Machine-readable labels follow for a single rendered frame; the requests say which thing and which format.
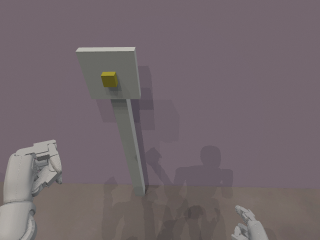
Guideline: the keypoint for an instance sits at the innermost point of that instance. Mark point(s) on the button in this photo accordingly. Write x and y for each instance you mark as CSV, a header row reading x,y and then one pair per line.
x,y
109,79

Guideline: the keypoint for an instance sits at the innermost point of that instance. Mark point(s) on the right robot hand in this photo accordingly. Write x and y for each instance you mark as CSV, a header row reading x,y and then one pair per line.
x,y
254,229

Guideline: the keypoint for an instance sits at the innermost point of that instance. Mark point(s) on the panel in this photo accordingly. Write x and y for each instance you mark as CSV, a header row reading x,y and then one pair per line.
x,y
122,60

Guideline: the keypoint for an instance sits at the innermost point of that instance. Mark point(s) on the left robot forearm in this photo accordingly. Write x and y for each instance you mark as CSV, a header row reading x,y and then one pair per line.
x,y
17,222

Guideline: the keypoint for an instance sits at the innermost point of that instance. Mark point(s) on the left robot hand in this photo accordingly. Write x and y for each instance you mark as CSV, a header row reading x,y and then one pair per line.
x,y
22,169

